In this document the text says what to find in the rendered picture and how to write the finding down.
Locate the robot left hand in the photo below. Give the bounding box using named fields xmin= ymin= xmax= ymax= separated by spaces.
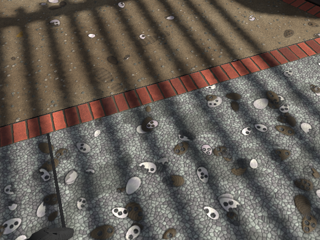
xmin=27 ymin=227 xmax=74 ymax=240

